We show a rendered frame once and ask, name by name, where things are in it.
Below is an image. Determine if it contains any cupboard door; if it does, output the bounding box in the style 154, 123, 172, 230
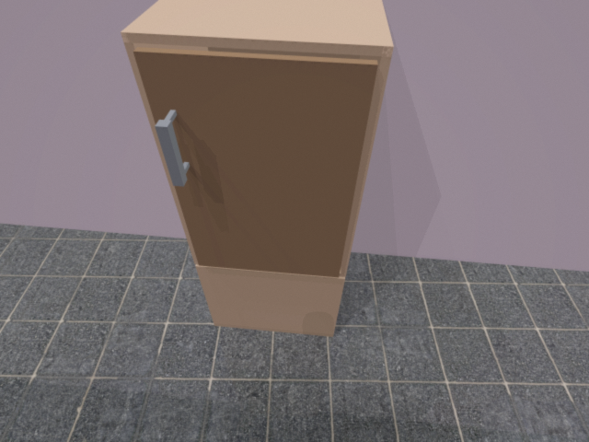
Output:
133, 47, 378, 277

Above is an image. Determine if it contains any handle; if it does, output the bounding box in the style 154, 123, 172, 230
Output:
155, 110, 190, 187

